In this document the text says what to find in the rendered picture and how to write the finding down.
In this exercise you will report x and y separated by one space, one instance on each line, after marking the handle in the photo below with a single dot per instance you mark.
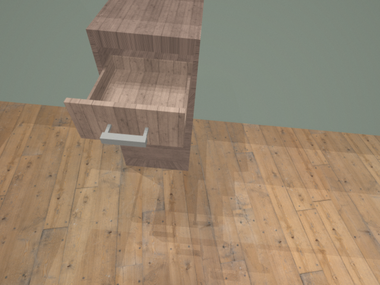
123 139

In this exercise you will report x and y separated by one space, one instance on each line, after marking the cabinet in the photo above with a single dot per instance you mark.
155 29

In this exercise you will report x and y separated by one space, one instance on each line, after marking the drawer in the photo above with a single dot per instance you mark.
133 93

